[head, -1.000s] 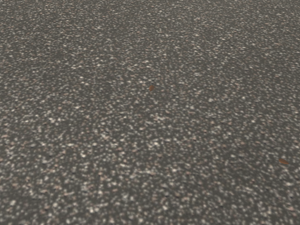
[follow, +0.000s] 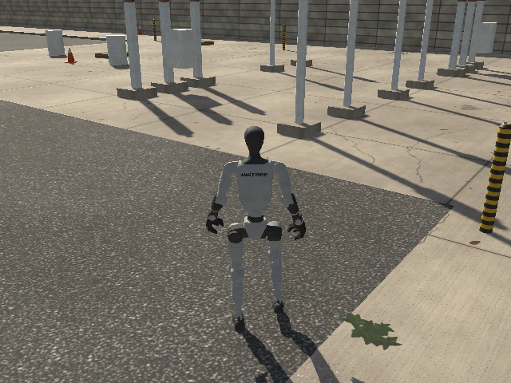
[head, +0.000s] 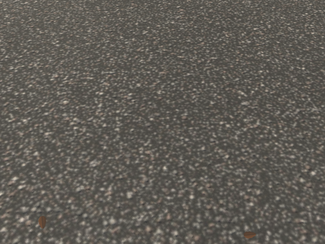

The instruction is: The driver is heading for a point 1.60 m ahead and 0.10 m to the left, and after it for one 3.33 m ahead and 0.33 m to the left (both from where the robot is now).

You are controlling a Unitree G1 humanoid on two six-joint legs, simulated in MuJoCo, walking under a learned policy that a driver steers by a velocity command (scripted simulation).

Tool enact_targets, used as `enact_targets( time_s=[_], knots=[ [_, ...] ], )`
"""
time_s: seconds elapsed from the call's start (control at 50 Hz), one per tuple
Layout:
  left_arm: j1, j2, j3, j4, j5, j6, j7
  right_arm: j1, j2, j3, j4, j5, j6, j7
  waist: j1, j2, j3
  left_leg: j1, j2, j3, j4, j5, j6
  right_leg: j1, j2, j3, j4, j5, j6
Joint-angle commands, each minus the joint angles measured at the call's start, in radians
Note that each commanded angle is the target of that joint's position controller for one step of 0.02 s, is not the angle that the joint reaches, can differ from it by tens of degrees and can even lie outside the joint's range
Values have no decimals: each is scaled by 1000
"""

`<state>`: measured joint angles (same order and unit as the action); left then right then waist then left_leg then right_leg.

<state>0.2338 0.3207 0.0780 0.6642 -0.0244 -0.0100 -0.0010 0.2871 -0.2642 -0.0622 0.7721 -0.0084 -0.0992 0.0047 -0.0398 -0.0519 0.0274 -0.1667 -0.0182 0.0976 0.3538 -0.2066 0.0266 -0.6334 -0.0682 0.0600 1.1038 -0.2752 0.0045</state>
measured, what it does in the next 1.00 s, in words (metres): walks ahead: right foot, then left foot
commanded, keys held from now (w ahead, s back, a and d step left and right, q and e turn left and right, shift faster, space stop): w+e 0.02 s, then w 0.98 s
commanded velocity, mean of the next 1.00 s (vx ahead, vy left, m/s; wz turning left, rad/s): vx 0.50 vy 0.00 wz -0.15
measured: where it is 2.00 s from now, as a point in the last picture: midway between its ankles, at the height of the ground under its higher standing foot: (181, 125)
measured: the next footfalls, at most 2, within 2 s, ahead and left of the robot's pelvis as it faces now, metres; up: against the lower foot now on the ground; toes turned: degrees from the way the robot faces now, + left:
right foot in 0.26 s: +0.31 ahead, -0.16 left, +0.00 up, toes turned -8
left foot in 0.78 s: +0.64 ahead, +0.03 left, +0.00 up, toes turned -5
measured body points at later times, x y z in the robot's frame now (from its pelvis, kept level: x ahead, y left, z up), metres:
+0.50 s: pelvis +0.28 -0.08 +0.00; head +0.30 -0.09 +0.45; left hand +0.39 +0.19 -0.10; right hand +0.38 -0.37 -0.11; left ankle +0.34 +0.09 -0.66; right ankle +0.27 -0.16 -0.74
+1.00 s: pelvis +0.57 -0.04 +0.00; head +0.60 -0.03 +0.45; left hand +0.72 +0.22 -0.12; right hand +0.61 -0.32 -0.12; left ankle +0.60 +0.04 -0.74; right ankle +0.55 -0.20 -0.66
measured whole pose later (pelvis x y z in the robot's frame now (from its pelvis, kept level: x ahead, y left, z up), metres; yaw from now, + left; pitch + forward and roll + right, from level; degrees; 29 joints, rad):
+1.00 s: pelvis +0.57 -0.04 +0.00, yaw -7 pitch +1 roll +1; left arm 0.23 0.30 0.06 0.78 -0.01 -0.06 0.01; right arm 0.27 -0.27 -0.04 0.84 -0.01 -0.09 0.03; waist -0.03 -0.04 0.03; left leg -0.24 -0.06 0.05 0.37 -0.15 0.07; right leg -0.54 -0.09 0.04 1.08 -0.30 -0.02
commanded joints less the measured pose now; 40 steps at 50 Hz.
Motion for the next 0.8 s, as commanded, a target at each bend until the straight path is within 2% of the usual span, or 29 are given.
enact_targets(
  time_s=[0.02,0.1,0.14,0.18,0.22,0.24,0.26,0.28,0.3,0.32,0.34,0.36,0.38,0.4,0.44,0.48,0.52,0.58,0.66,0.7,0.74,0.76,0.78,0.8],
  knots=[
    [-33,26,3,-85,3,-10,-8,-50,-156,-40,-49,1,-16,-5,14,126,-3,83,283,-164,-197,220,164,-109,-49,34,-105,122,12],
    [-155,-12,-17,-107,6,-31,-30,-8,-177,-41,-10,14,-4,-3,-30,104,26,84,252,-50,-207,260,144,-15,-15,-29,-361,275,-9],
    [-213,-11,-20,-128,3,-37,-40,32,-197,-45,16,27,5,-1,-45,103,49,124,273,-41,-206,265,143,1,-1,-52,-438,264,-24],
    [-244,4,-16,-147,3,-39,-47,55,-215,-50,39,40,17,1,-37,113,60,192,303,-43,-179,338,137,7,13,-66,-494,197,-50],
    [-204,38,0,-146,11,-40,-49,52,-239,-54,53,48,28,-3,12,143,18,240,311,-20,-75,620,119,113,57,-104,-538,116,-88],
    [-97,69,19,-119,15,-39,-46,41,-244,-53,59,50,35,-7,83,147,-52,224,289,17,59,771,96,280,92,-131,-585,145,-115],
    [57,120,47,-70,15,-34,-35,49,-221,-41,59,44,36,-12,156,134,-143,120,247,56,249,772,64,531,111,-128,-600,199,-141],
    [230,209,71,-41,17,-24,-15,52,-157,-12,27,5,29,-14,210,-11,-284,-141,193,72,589,368,20,858,-94,138,-551,275,-205],
    [202,264,66,-42,16,-30,-17,166,-58,22,11,5,8,2,104,-215,-426,-464,20,-58,889,-394,-22,1073,-312,635,-687,75,-371],
    [200,165,43,-48,15,-38,-23,60,-168,-6,19,40,-9,10,167,-79,-390,-559,56,-182,973,-382,-12,1023,-301,635,-759,-1,-342],
    [146,137,30,-40,16,-47,-25,-32,-187,-12,-19,61,-18,13,156,-69,-228,-619,94,-160,960,-294,-1,892,-261,473,-778,77,-303],
    [86,112,21,-36,14,-52,-26,-57,-170,-8,-18,48,-20,5,117,-6,-151,-589,135,-150,898,-203,-1,753,-217,364,-793,177,-277],
    [37,83,13,-38,20,-55,-28,-57,-166,-12,-12,28,-16,2,82,-4,-100,-542,158,-149,841,-149,-10,641,-182,284,-821,260,-266],
    [11,65,7,-41,30,-61,-28,-23,-156,-12,-3,25,-5,5,47,-23,-92,-478,175,-160,817,-106,-16,570,-162,243,-855,291,-262],
    [-2,64,9,-29,26,-75,-26,6,-122,-7,12,23,15,5,19,-15,-80,-438,179,-152,769,-70,-35,502,-153,193,-913,328,-276],
    [8,83,14,-6,24,-85,-20,-41,-107,-3,-3,13,28,1,17,0,-38,-477,181,-149,689,0,-57,470,-148,139,-950,364,-280],
    [30,90,16,15,23,-84,-11,-108,-95,2,-22,8,28,2,35,7,-10,-509,178,-147,564,117,-68,477,-128,87,-963,371,-264],
    [66,107,18,42,19,-77,-2,-212,-73,14,-44,13,15,16,74,4,20,-468,142,-120,352,286,-61,474,-96,20,-973,327,-226],
    [141,130,26,95,7,-68,1,-317,-82,18,-80,23,7,36,112,2,49,-464,108,-115,217,311,-35,570,-142,29,-946,283,-214],
    [152,138,30,115,3,-58,5,-332,-98,14,-94,22,3,46,102,-4,49,-476,100,-122,177,245,-6,648,-176,42,-902,331,-198],
    [143,148,34,126,3,-47,11,-289,-118,6,-88,20,0,50,71,-23,20,-408,76,-103,158,165,22,700,-186,42,-837,468,-176],
    [125,154,35,126,4,-41,13,-218,-139,-6,-69,18,-1,47,26,-33,-27,-298,42,-69,143,144,43,703,-166,22,-748,632,-158],
    [121,135,26,125,10,-35,16,-74,-179,-29,-25,15,1,39,-42,-17,-121,-93,19,-47,141,163,72,658,-113,-18,-570,725,-131],
    [144,88,3,105,31,-33,21,95,-250,-48,6,7,4,29,-95,82,-272,208,180,-227,182,209,131,471,-53,-62,-269,480,-94]
  ],
)
Velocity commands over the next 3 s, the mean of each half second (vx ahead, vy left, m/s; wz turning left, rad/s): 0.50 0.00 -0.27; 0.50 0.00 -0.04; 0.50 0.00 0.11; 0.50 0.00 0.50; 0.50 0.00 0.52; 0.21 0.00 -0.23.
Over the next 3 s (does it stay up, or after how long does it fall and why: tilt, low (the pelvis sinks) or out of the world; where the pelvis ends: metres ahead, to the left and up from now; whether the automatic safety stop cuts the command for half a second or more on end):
stays up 1.52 0.06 0.00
